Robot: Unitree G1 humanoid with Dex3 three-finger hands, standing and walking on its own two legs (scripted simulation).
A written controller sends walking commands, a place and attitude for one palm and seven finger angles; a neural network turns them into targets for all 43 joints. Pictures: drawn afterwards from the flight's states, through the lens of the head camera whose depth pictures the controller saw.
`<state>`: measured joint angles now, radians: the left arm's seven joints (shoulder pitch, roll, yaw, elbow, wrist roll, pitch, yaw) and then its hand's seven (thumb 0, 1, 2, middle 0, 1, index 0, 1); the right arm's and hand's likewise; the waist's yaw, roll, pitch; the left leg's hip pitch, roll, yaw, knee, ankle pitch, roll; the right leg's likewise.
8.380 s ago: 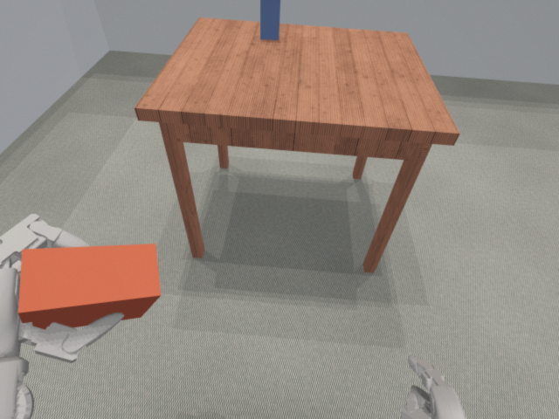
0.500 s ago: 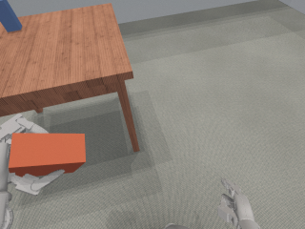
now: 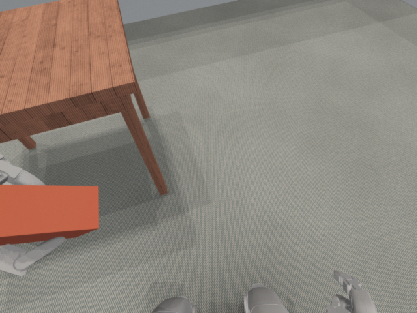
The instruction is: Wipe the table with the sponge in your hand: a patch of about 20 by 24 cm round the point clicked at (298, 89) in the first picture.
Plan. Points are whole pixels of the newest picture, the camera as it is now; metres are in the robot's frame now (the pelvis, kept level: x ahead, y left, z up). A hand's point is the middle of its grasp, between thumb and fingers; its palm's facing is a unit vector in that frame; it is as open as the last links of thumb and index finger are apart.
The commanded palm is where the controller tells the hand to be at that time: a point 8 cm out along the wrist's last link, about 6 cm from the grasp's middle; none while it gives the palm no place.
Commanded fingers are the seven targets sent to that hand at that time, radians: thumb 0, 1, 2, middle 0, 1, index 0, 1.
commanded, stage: come to a stop and stand still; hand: left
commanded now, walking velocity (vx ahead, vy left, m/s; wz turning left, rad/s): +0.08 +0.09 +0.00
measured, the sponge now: (56, 215) +0.24 +0.20 +0.15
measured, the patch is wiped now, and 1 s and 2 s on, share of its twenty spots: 0.00 0.00 0.00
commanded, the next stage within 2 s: look again from close up in 0.20 s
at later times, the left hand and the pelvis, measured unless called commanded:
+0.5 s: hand (17, 198) +0.24 +0.22 +0.21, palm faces +0.37 -0.84 -0.39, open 10.0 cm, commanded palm +0.14 +0.25 +0.21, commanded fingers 0.00 0.10 1.30 -1.20 -1.60 -1.20 -1.60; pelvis -0.04 -0.02 +0.02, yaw -4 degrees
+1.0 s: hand (35, 213) +0.23 +0.22 +0.18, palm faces +0.26 -0.89 -0.37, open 10.0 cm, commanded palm +0.17 +0.27 +0.21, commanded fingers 0.00 0.10 1.30 -1.20 -1.60 -1.20 -1.60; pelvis -0.01 +0.00 +0.02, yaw -6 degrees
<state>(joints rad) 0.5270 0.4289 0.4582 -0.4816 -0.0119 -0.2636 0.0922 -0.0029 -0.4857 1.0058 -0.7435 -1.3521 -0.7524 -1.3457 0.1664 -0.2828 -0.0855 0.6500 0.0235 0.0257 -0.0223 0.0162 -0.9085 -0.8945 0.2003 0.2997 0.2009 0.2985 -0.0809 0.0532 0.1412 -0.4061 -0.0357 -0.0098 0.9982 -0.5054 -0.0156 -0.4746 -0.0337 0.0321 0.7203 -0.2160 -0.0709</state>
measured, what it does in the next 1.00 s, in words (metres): steps on the spot: left foot, then right foot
